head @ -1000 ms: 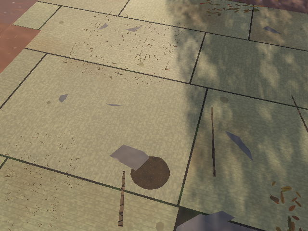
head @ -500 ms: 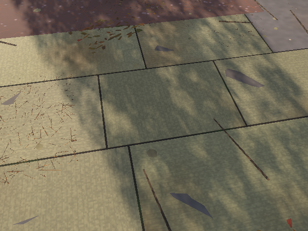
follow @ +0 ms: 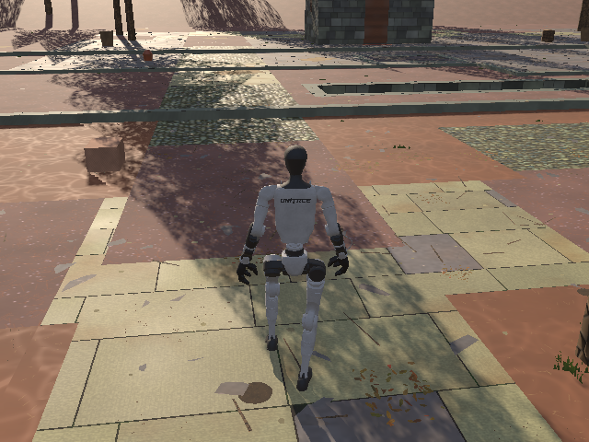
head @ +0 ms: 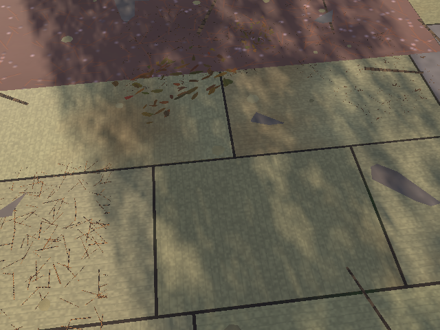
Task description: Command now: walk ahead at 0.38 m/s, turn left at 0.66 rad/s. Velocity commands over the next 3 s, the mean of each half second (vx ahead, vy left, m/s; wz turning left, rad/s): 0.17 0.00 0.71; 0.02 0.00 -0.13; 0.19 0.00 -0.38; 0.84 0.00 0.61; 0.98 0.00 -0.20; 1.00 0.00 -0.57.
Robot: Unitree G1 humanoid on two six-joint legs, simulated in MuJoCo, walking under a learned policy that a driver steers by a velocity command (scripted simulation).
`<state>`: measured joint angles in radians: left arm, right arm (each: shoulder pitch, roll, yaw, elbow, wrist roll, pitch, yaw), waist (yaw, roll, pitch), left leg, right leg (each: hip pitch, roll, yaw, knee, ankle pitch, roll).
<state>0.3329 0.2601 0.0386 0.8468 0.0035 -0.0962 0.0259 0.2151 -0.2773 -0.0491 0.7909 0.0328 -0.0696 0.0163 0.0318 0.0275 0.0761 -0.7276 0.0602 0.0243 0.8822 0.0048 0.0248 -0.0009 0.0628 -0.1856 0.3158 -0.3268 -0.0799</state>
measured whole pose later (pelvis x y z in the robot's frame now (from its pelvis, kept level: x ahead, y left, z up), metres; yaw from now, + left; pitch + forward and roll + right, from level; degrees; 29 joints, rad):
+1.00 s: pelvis +0.26 -0.05 +0.00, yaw +16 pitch +2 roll +1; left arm 0.20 0.29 0.09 0.67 -0.04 0.05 0.03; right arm 0.13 -0.27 -0.07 0.65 0.02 0.00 -0.03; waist 0.04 -0.02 0.04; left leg -0.25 -0.08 -0.12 0.53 -0.36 -0.06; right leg -0.36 0.08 0.24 0.48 -0.15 0.01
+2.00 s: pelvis +0.60 +0.00 -0.04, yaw +26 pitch +0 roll +1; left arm 0.36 0.23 0.01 0.82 0.03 -0.07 0.01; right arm 0.20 -0.32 -0.06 0.75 -0.02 0.00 0.03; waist 0.00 0.01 0.05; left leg -0.44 -0.16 0.12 0.73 -0.31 0.21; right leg -0.18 -0.04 -0.03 1.37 -0.32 -0.01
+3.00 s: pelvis +1.50 +0.35 +0.00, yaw +0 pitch +2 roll +2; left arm 0.18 0.33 0.04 0.76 0.04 -0.06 -0.04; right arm 0.43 -0.31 -0.05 0.87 -0.03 -0.10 0.00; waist -0.03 -0.04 -0.01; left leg -0.16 -0.03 0.05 0.40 -0.28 0.01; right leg -0.58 0.01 0.07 1.20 -0.30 -0.09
